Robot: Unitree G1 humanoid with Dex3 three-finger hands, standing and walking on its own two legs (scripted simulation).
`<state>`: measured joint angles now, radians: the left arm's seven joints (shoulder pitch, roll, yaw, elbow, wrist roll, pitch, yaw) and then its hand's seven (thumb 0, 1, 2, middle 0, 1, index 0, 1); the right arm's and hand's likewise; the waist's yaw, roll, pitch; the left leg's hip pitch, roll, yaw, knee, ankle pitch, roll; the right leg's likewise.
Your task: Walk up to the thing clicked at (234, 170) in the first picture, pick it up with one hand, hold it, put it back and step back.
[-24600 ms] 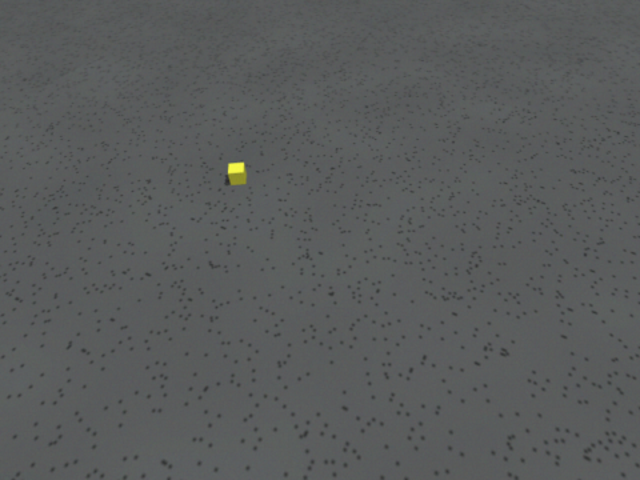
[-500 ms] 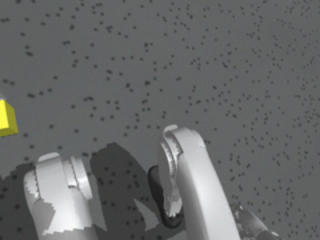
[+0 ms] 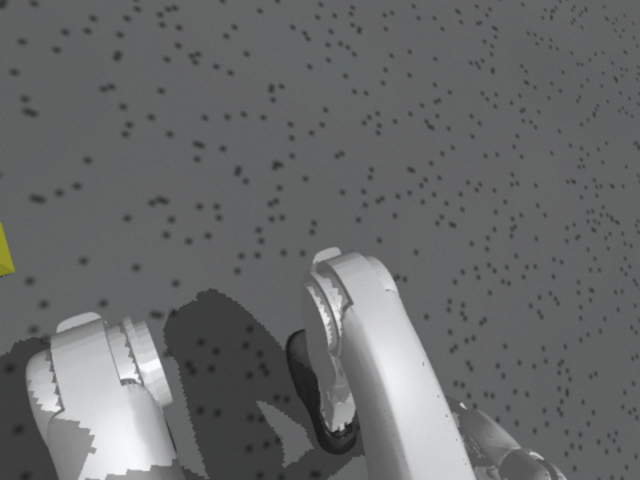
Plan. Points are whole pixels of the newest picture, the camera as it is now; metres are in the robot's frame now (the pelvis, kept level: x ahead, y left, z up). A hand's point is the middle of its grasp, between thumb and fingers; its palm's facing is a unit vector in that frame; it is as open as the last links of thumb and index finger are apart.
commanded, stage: open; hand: left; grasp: from above
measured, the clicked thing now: out of the picture +0.43 +0.33 -0.25
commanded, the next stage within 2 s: withdraw in 1.00 s
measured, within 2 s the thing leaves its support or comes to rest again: rests again in 1.38 s
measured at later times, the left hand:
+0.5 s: hand out of the picture +0.41 +0.32 -0.23, palm faces -0.45 -0.10 -0.89, open 10.9 cm
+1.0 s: hand out of the picture +0.41 +0.33 -0.23, palm faces -0.48 -0.14 -0.87, open 13.0 cm
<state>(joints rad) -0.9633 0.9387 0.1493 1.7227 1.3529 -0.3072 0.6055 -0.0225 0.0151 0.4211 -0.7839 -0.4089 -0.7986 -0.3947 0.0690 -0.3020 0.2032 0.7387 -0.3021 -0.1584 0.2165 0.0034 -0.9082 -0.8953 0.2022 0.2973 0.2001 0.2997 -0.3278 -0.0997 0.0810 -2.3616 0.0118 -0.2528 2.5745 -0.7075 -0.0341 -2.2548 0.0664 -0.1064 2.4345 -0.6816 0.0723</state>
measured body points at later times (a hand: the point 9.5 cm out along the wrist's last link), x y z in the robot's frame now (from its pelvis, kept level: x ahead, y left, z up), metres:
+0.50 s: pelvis +0.00 +0.00 +0.00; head +0.24 +0.13 +0.36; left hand +0.43 +0.33 -0.17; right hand +0.07 -0.26 -0.07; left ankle +0.06 +0.13 -0.26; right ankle +0.11 -0.13 -0.26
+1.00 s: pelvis +0.00 +0.00 +0.00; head +0.25 +0.13 +0.36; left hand +0.43 +0.34 -0.18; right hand +0.07 -0.26 -0.07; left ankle +0.06 +0.13 -0.26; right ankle +0.11 -0.13 -0.26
